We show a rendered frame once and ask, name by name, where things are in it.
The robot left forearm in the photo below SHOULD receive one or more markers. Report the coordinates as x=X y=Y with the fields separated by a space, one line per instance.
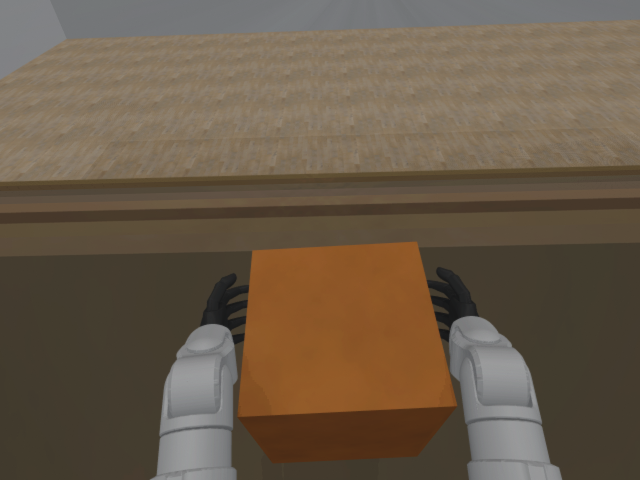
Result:
x=197 y=409

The right robot hand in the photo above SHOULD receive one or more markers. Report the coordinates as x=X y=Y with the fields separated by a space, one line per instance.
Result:
x=460 y=303

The left robot hand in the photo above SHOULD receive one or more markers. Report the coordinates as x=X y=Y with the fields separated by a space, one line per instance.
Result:
x=217 y=310

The carton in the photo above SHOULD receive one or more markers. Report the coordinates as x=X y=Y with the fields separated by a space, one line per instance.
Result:
x=342 y=356

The robot right forearm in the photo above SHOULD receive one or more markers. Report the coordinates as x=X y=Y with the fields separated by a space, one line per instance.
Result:
x=500 y=405

